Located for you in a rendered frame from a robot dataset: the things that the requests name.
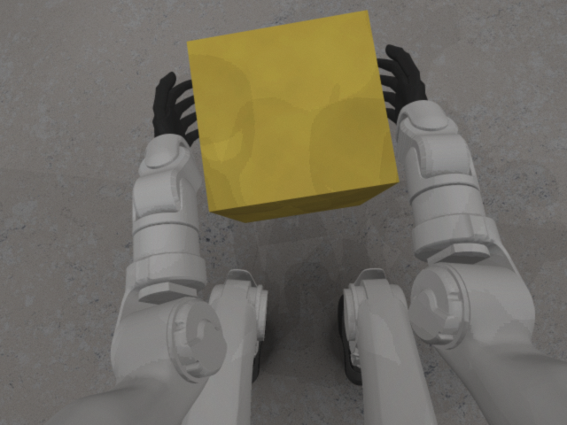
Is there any left robot hand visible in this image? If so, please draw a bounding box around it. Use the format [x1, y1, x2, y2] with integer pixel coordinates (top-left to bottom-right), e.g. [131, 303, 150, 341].
[152, 72, 199, 147]

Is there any right robot upper arm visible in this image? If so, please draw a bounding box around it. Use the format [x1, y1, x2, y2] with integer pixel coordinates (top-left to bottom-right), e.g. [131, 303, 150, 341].
[408, 262, 567, 425]

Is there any robot right forearm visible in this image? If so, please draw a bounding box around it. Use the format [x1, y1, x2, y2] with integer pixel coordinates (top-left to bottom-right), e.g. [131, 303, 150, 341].
[396, 100, 535, 323]

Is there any right robot thigh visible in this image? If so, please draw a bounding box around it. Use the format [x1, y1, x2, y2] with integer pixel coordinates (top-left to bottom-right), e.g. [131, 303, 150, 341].
[343, 279, 438, 425]

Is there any right robot foot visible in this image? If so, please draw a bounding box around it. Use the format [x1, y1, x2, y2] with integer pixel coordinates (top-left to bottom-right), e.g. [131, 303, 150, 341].
[338, 294, 362, 385]

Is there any carton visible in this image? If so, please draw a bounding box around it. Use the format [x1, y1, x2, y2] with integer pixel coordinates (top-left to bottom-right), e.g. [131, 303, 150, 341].
[187, 10, 400, 223]

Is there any right robot hand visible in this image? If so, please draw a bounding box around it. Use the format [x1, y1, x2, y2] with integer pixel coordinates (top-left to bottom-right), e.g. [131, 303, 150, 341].
[377, 44, 428, 125]

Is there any left robot upper arm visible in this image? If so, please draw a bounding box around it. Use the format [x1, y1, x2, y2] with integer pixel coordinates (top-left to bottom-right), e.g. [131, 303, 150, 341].
[43, 297, 227, 425]

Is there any robot left forearm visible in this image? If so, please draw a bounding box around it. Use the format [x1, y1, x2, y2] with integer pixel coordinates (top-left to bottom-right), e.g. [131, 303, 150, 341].
[111, 134, 207, 363]

